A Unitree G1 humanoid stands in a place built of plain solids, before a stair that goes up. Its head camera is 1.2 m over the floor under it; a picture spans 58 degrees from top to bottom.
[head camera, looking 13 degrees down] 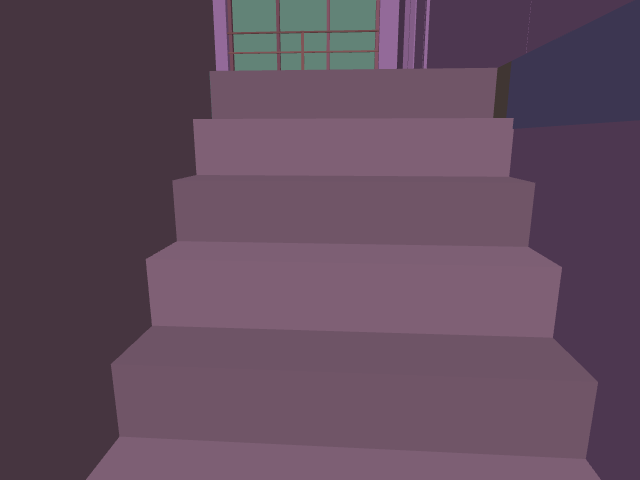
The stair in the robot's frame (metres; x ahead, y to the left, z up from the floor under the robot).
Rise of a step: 0.21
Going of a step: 0.24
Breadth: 1.25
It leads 4 degrees to the right of straight ahead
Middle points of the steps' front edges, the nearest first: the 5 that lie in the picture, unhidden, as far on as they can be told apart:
0.96 -0.09 0.64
1.20 -0.10 0.85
1.44 -0.12 1.07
1.68 -0.14 1.28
1.91 -0.15 1.49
